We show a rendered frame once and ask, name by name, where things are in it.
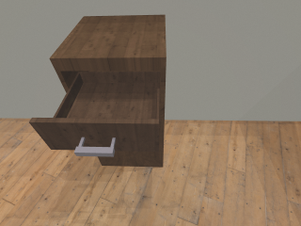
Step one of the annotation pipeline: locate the handle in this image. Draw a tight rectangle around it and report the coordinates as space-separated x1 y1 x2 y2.
74 137 116 157

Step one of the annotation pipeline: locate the drawer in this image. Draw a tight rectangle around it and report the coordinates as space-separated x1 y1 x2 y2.
29 72 160 152

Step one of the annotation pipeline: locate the cabinet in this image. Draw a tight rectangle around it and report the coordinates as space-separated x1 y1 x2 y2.
50 14 166 168

